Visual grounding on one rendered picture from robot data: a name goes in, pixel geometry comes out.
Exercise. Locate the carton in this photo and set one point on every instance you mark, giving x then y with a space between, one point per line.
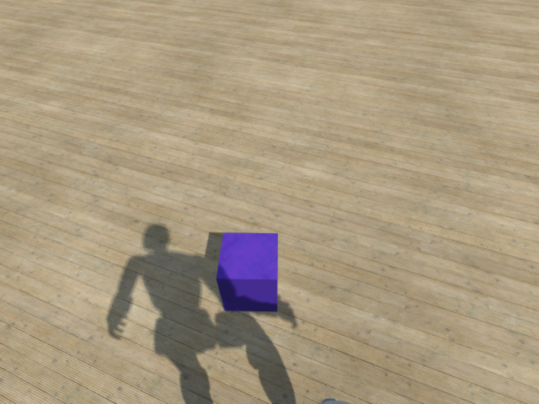
247 274

